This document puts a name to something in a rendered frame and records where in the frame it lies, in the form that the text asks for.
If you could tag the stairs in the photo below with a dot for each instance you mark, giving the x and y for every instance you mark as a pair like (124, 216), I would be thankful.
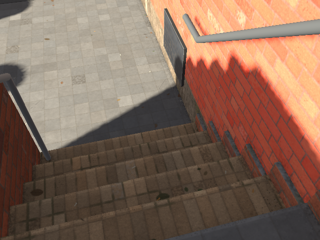
(152, 185)

